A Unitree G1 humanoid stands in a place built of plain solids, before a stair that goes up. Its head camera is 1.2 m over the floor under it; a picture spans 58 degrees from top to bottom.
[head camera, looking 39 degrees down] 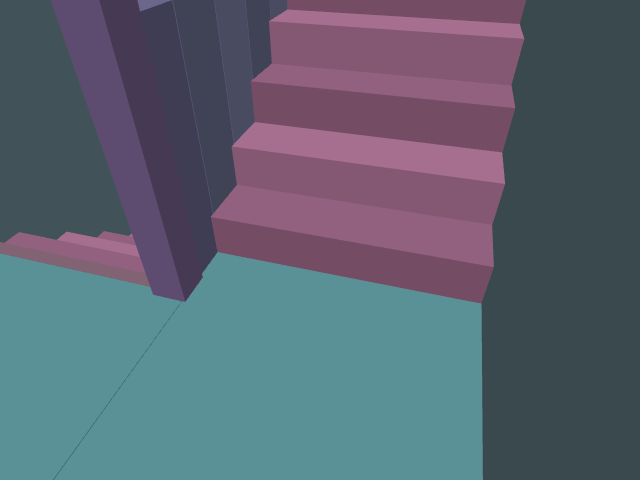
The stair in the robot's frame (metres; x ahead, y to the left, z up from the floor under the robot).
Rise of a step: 0.19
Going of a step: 0.25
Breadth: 1.08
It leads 16 degrees to the right of straight ahead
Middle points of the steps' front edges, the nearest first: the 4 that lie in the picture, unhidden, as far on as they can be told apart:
1.25 -0.08 0.19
1.49 -0.15 0.37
1.74 -0.22 0.56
1.98 -0.29 0.74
